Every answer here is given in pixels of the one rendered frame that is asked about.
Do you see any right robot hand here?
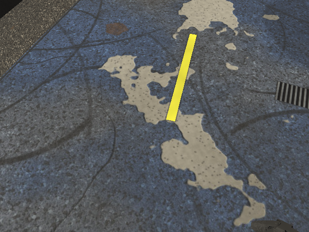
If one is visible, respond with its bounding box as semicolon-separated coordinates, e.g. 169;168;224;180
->
251;218;299;232

